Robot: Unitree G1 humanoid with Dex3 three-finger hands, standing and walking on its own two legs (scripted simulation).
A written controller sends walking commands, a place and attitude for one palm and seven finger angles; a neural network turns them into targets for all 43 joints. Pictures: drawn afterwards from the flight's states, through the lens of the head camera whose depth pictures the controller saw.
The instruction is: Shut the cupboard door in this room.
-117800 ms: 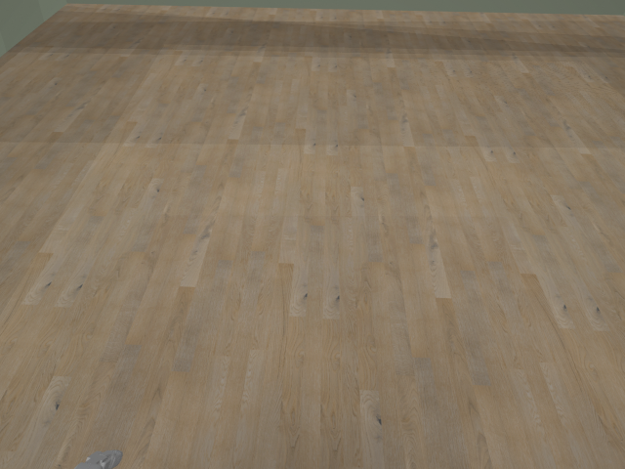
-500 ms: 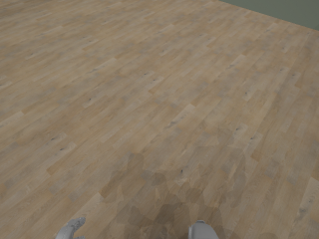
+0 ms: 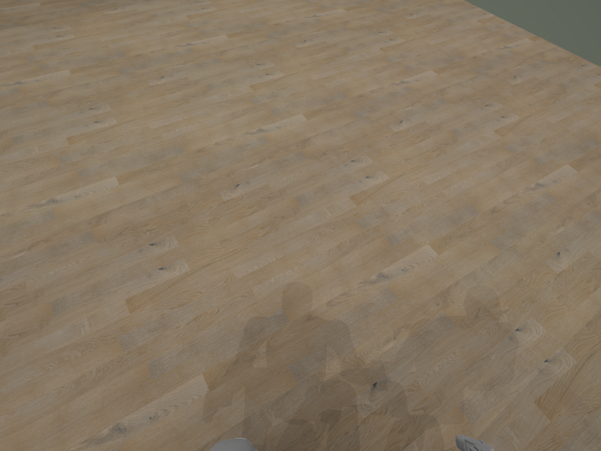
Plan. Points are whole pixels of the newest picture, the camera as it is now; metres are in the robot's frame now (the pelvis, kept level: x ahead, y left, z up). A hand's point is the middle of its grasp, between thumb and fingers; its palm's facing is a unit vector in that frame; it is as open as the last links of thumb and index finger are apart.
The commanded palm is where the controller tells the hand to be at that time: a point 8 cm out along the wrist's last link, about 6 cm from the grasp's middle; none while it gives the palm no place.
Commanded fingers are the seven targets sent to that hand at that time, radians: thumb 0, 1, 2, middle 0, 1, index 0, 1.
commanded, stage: turn to face it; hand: left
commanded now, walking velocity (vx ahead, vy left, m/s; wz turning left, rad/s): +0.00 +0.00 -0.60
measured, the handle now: out of the picture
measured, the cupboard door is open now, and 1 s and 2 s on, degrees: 6 6 6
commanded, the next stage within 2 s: none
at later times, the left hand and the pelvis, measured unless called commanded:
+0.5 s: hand out of the picture +0.10 +0.19 -0.16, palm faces -0.19 -0.96 -0.21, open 7.4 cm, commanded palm none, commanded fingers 0.00 0.90 0.90 -0.20 -0.30 -0.20 -0.30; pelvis +0.03 +0.01 +0.01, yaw -17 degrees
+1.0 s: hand (273, 348) +0.28 +0.07 -0.13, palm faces -0.59 -0.75 -0.29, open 7.4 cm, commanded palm none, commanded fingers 0.00 0.90 0.90 -0.20 -0.30 -0.20 -0.30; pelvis +0.04 -0.01 +0.00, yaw -35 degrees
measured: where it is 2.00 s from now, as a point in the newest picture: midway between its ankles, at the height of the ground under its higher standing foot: outside the picture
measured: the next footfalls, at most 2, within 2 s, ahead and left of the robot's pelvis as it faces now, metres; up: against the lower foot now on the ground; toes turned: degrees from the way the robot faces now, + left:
right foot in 0.26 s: +0.05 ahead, -0.12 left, +0.00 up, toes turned -13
left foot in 0.54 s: +0.10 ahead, +0.12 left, +0.00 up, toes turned -16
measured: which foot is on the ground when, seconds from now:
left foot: down 0.00-0.26, up 0.28-0.52, down 0.54-0.90, up 0.92-1.00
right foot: up 0.00-0.24, down 0.26-0.54, up 0.56-0.88, down 0.90-1.00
